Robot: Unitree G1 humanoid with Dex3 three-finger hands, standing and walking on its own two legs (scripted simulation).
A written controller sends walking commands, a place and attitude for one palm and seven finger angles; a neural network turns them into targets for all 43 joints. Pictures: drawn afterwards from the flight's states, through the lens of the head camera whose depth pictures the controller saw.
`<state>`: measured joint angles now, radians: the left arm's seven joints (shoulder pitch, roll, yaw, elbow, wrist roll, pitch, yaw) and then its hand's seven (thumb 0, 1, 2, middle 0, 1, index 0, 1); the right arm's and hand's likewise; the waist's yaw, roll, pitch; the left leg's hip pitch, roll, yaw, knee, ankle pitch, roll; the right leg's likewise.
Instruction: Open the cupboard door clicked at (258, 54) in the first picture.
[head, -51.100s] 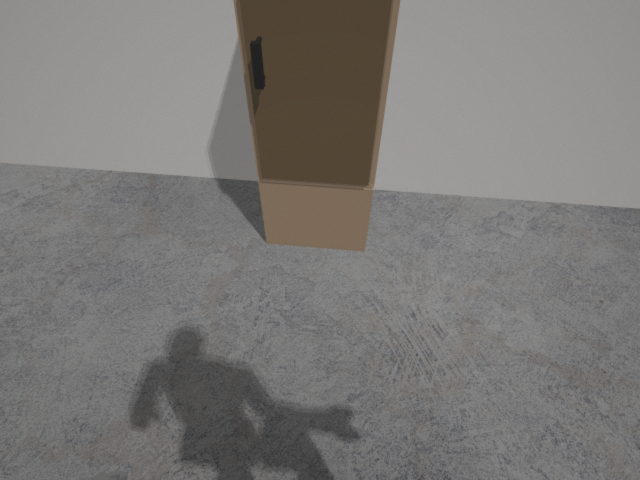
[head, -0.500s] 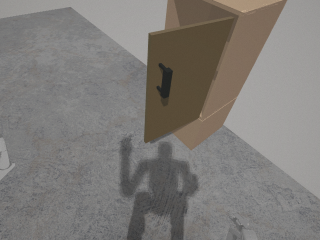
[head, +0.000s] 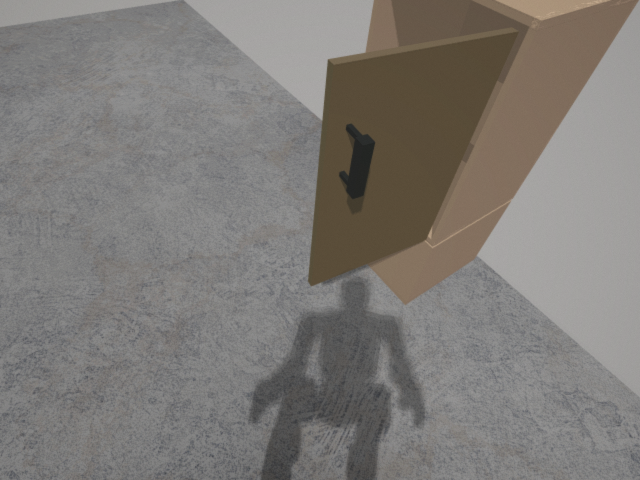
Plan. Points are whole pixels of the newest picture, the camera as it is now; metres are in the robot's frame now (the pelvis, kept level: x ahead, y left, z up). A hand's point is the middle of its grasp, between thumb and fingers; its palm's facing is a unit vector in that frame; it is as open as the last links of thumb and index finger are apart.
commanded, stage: let the arm hang, fingers relaxed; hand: left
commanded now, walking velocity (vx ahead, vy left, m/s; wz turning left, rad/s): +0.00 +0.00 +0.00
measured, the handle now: (353, 161) +0.62 -0.02 +0.04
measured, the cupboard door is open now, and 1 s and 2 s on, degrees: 82 82 82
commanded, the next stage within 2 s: look to check the result in 0.76 s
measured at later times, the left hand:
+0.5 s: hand out of the picture -0.02 +0.16 -0.17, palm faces +0.03 -0.99 -0.15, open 7.4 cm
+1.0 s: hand out of the picture -0.05 +0.18 -0.17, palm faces +0.04 -0.98 -0.18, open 7.4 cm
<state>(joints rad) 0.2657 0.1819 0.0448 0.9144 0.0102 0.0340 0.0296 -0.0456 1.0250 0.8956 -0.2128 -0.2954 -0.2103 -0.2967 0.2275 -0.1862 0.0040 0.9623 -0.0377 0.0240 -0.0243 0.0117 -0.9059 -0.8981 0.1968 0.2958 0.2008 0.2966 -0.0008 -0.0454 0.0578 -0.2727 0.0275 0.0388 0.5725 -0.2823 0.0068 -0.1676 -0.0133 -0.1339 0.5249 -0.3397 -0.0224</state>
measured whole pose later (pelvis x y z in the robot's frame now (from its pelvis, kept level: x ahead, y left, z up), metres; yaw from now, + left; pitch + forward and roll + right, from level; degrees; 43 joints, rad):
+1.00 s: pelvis -0.01 +0.02 +0.01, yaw -1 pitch -2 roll +0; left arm 0.35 0.12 0.01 1.16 0.01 0.00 0.04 0.00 0.91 0.90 -0.20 -0.29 -0.20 -0.30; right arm 0.31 -0.11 0.00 1.16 -0.02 0.01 -0.04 0.01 -0.91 -0.90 0.20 0.30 0.20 0.30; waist -0.01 0.01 0.04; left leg -0.20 0.00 0.07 0.43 -0.19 0.03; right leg -0.12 -0.04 -0.11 0.43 -0.26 0.00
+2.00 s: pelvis -0.01 +0.02 +0.01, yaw -1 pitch -2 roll +0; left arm 0.31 0.12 0.01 1.16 0.01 -0.01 0.04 0.00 0.91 0.90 -0.20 -0.29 -0.20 -0.30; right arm 0.27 -0.12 0.00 1.16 -0.02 0.00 -0.04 0.01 -0.91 -0.90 0.20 0.30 0.20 0.30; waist -0.01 0.00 0.05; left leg -0.19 -0.02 0.07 0.40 -0.18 0.04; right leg -0.12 -0.05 -0.11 0.41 -0.25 0.01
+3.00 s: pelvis +0.00 +0.01 +0.01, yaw +0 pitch -2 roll +0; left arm 0.29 0.14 0.01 1.16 0.01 -0.01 0.03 0.00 0.91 0.90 -0.20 -0.29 -0.20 -0.30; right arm 0.24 -0.14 0.00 1.17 -0.02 0.00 -0.04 0.01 -0.91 -0.90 0.20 0.30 0.20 0.30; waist 0.00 0.00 0.06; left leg -0.17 -0.01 0.06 0.38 -0.19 0.03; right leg -0.09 -0.04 -0.12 0.38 -0.26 0.00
